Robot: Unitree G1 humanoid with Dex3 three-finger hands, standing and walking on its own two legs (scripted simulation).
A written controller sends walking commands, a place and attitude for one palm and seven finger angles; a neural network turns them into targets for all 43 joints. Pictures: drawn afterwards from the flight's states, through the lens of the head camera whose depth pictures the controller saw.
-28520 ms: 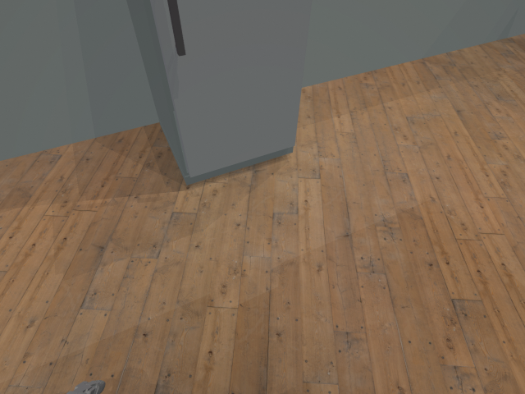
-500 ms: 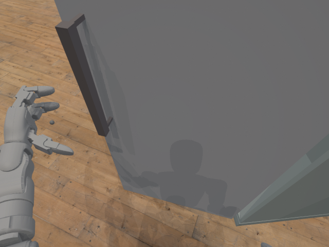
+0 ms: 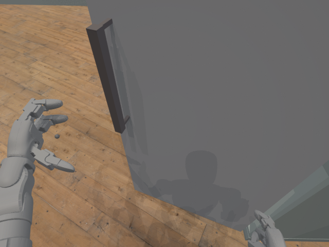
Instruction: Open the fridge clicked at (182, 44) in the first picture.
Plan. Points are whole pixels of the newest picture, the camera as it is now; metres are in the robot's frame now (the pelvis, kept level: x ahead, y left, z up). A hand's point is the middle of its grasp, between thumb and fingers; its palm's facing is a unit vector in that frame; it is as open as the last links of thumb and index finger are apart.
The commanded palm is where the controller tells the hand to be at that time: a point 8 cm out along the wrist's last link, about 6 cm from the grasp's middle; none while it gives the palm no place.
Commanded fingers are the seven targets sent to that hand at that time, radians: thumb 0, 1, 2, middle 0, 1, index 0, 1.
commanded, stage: draw the hand back to the body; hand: left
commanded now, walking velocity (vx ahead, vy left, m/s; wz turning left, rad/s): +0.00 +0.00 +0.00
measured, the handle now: (115, 85) +0.47 +0.19 +0.14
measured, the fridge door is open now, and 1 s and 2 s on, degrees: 70 70 70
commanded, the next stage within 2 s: step back with the hand held close in 1.54 s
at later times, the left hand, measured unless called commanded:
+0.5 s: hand (42, 152) +0.25 +0.28 +0.14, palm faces +0.05 -1.00 -0.09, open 14.5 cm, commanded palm +0.21 +0.32 +0.16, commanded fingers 0.00 -0.26 0.34 -0.24 -0.98 -0.24 -0.98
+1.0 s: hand (30, 151) +0.23 +0.28 +0.17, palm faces +0.47 -0.82 -0.34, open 10.4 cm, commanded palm +0.18 +0.31 +0.18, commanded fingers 0.00 0.65 0.78 -0.21 -0.45 -0.21 -0.45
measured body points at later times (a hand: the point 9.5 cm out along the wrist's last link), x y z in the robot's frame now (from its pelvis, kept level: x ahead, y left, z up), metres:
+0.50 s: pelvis +0.00 +0.01 +0.01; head -0.02 +0.01 +0.46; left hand +0.24 +0.33 +0.15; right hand +0.19 -0.23 -0.05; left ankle +0.03 +0.12 -0.72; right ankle +0.01 -0.11 -0.72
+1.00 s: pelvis +0.02 +0.01 +0.02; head +0.00 +0.00 +0.47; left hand +0.20 +0.32 +0.19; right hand +0.20 -0.22 -0.06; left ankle +0.03 +0.13 -0.72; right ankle +0.01 -0.11 -0.72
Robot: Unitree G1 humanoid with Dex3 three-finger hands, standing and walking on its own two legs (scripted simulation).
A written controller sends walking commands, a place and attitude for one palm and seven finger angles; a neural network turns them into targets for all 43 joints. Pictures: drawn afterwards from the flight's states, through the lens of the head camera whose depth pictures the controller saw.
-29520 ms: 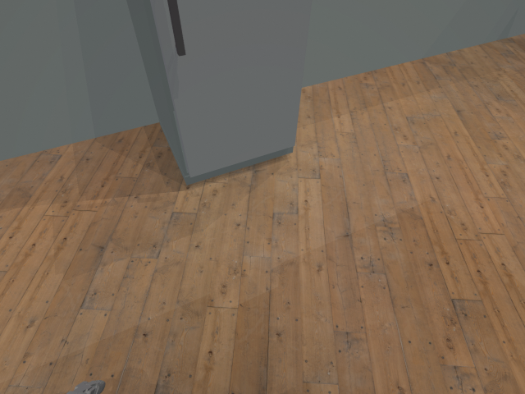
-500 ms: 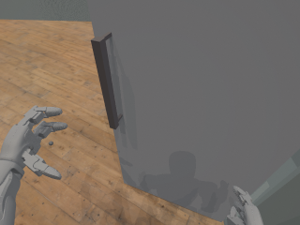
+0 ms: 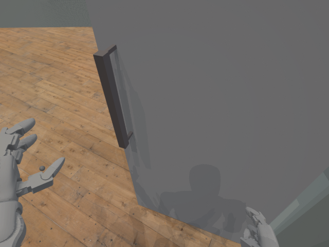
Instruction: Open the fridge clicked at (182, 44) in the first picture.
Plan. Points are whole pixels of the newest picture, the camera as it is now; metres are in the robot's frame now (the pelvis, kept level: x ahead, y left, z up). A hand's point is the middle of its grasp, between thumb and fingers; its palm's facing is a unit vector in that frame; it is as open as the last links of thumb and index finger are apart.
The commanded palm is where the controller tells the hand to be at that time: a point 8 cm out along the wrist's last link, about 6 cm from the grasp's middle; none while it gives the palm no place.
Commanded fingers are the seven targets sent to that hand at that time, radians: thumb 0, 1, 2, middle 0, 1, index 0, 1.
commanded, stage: draw the hand back to the body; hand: left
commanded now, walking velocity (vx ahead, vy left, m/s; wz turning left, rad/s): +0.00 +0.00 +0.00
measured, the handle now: (119, 103) +0.44 +0.20 +0.12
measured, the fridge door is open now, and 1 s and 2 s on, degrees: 70 70 70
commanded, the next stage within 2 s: step back with the hand held close in 0.54 s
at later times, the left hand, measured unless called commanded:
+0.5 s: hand (45, 175) +0.19 +0.26 +0.15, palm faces +0.50 -0.79 -0.37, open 7.5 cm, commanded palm +0.14 +0.29 +0.17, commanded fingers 0.00 0.90 0.90 -0.20 -0.30 -0.20 -0.30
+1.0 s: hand (34, 182) +0.17 +0.27 +0.14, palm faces +0.37 -0.78 -0.50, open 7.4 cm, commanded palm +0.12 +0.31 +0.17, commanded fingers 0.00 0.90 0.90 -0.20 -0.30 -0.20 -0.30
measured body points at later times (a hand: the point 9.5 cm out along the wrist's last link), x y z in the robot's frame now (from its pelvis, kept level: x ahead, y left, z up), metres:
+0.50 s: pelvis +0.00 -0.02 +0.00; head -0.02 -0.04 +0.45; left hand +0.15 +0.29 +0.17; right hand +0.20 -0.23 -0.09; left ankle +0.01 +0.11 -0.75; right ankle +0.00 -0.13 -0.75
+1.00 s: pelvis -0.03 +0.02 -0.01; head -0.02 +0.00 +0.44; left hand +0.15 +0.31 +0.17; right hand +0.15 -0.22 -0.10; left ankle +0.01 +0.12 -0.75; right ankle +0.00 -0.13 -0.75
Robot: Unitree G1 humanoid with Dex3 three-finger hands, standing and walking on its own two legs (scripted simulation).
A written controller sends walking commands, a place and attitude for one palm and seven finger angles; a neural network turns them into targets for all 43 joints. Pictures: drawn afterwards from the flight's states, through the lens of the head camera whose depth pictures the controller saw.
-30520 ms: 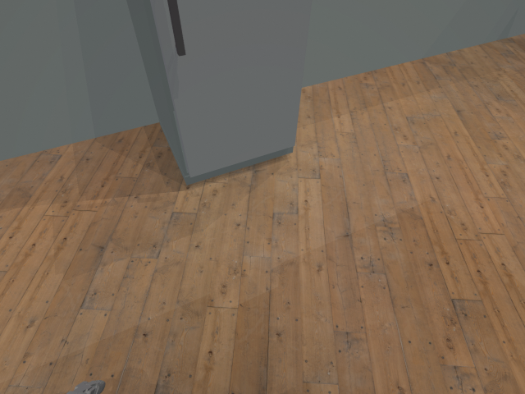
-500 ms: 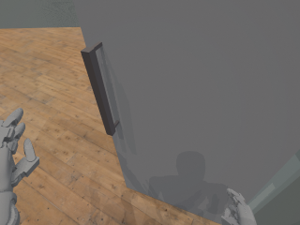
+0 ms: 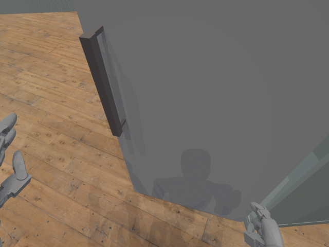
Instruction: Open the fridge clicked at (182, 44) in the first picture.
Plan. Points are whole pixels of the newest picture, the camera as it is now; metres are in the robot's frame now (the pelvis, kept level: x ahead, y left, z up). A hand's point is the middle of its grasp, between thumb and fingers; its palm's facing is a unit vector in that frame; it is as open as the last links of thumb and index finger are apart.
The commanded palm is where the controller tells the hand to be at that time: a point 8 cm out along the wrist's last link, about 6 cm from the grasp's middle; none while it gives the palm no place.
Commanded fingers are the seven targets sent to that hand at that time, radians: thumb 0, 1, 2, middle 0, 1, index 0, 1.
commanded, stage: step back with the hand held close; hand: left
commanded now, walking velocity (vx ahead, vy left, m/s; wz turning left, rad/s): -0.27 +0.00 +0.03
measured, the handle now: (109, 90) +0.47 +0.19 +0.13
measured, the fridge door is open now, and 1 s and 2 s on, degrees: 70 70 70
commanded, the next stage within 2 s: stop stepping back and stand still in 0.90 s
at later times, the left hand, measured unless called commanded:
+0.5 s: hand out of the picture +0.11 +0.29 +0.16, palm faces +0.52 -0.70 -0.48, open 7.4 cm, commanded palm +0.05 +0.31 +0.18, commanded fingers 0.00 0.90 0.90 -0.20 -0.30 -0.20 -0.30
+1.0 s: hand out of the picture -0.01 +0.30 +0.17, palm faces +0.56 -0.73 -0.39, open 7.4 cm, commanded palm -0.07 +0.33 +0.18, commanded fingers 0.00 0.90 0.90 -0.20 -0.30 -0.20 -0.30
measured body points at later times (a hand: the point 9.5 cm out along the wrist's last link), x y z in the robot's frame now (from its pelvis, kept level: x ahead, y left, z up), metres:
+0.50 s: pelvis -0.07 +0.00 -0.01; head -0.06 +0.01 +0.44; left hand +0.08 +0.32 +0.19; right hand +0.11 -0.22 -0.10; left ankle +0.03 +0.10 -0.73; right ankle +0.00 -0.13 -0.73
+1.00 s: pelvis -0.18 +0.02 -0.02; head -0.17 +0.04 +0.43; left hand -0.05 +0.33 +0.19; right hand +0.04 -0.20 -0.08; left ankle -0.12 +0.14 -0.74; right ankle -0.04 -0.12 -0.73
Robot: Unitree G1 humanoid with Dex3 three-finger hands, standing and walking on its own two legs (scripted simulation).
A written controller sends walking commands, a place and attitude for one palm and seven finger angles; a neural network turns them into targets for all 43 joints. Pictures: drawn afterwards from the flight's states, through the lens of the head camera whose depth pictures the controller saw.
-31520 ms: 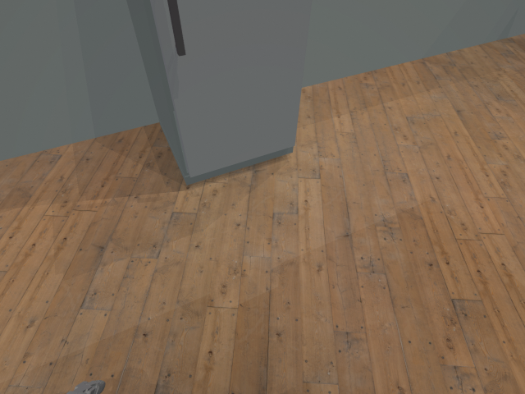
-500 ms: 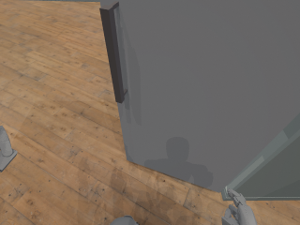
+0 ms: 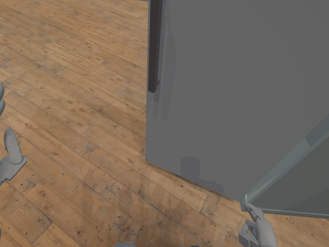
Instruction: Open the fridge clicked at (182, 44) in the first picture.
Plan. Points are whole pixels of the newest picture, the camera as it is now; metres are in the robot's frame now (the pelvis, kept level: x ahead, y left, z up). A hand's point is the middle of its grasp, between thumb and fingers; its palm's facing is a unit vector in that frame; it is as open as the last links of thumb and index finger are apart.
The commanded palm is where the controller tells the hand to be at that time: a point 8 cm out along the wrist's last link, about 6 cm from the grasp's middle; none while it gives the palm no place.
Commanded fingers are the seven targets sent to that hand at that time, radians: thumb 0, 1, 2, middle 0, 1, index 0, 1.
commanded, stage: stop stepping back and stand still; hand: left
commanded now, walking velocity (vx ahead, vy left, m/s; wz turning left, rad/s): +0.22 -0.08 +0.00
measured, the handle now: (157, 47) +0.66 +0.11 +0.15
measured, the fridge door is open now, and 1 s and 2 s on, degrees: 70 70 70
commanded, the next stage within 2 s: let the arm hang, fingers relaxed in 0.96 s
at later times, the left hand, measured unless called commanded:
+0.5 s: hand out of the picture +0.11 +0.28 +0.18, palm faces +0.41 -0.82 -0.39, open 7.4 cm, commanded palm +0.05 +0.31 +0.20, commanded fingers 0.00 0.90 0.90 -0.20 -0.30 -0.20 -0.30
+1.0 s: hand out of the picture +0.09 +0.28 +0.18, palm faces +0.39 -0.80 -0.46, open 7.5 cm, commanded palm +0.03 +0.31 +0.20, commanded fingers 0.00 0.90 0.90 -0.20 -0.30 -0.20 -0.30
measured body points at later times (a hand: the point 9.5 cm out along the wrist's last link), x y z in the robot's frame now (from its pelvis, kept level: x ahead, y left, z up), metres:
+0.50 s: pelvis -0.12 +0.03 +0.01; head -0.14 +0.04 +0.46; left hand +0.08 +0.32 +0.20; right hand -0.01 -0.25 -0.07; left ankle -0.05 +0.13 -0.72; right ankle -0.09 -0.09 -0.71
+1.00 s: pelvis -0.14 +0.03 +0.01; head -0.14 +0.03 +0.46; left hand +0.06 +0.32 +0.21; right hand +0.00 -0.21 -0.08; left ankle -0.06 +0.14 -0.72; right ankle -0.12 -0.06 -0.72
